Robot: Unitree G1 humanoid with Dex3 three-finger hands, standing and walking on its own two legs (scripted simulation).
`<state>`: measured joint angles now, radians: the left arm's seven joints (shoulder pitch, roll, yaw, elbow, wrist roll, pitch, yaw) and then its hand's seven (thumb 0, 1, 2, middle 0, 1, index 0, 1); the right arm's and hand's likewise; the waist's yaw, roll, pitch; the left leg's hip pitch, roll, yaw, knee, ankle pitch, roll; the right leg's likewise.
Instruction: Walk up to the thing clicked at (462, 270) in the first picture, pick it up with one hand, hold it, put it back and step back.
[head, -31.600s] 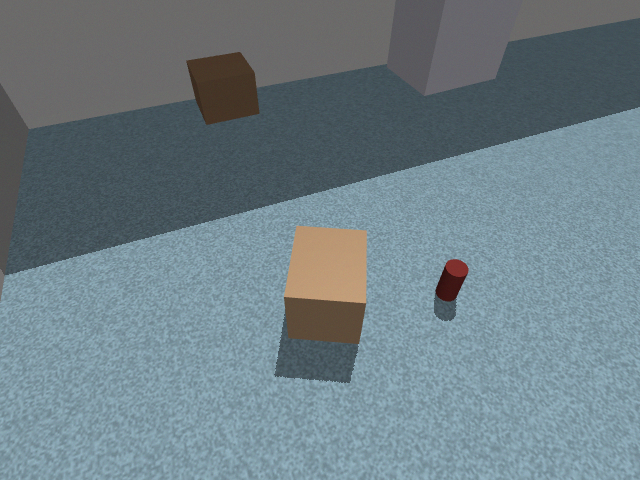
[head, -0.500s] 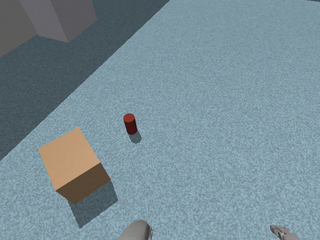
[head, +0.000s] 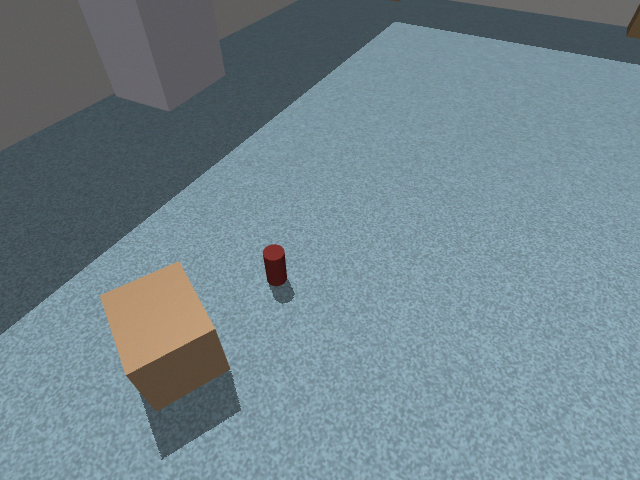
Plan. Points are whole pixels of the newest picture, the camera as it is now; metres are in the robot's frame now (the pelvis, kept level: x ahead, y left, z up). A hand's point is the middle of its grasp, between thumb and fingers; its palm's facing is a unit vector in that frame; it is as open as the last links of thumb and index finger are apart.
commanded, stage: step back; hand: left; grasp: from the side
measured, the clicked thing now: (275, 265) +1.00 +0.22 -0.69
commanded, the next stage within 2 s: stand in 0.54 s
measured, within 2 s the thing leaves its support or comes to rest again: neither
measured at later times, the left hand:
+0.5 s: hand out of the picture +0.14 +0.28 -0.14, palm faces +0.01 -0.93 -0.36, open 7.4 cm
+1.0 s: hand out of the picture +0.10 +0.26 -0.14, palm faces -0.02 -0.94 -0.33, open 7.4 cm
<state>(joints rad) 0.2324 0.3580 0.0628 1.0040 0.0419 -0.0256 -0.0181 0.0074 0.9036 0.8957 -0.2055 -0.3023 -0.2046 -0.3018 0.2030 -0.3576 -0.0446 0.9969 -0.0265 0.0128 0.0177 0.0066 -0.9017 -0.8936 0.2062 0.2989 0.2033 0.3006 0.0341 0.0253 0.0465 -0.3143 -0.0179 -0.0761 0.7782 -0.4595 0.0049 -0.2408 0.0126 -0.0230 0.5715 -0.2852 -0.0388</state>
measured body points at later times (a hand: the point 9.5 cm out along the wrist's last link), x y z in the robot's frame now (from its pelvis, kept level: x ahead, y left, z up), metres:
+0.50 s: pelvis +0.04 +0.02 +0.01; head +0.05 +0.03 +0.46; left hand +0.14 +0.33 -0.11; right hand +0.15 -0.27 -0.12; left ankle +0.04 +0.14 -0.73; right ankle +0.02 -0.11 -0.73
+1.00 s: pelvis +0.02 +0.02 +0.02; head +0.02 +0.02 +0.47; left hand +0.10 +0.31 -0.11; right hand +0.11 -0.28 -0.11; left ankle +0.04 +0.14 -0.73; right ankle +0.02 -0.11 -0.73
